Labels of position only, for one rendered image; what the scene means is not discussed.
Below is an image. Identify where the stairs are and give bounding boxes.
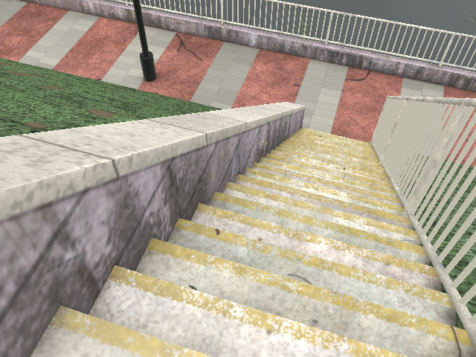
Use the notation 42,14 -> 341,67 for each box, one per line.
89,127 -> 476,357

